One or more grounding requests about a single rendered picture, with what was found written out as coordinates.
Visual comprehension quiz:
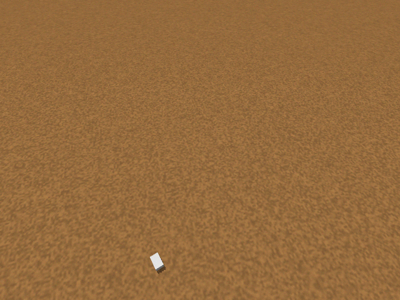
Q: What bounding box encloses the small box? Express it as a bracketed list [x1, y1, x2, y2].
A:
[150, 253, 164, 271]

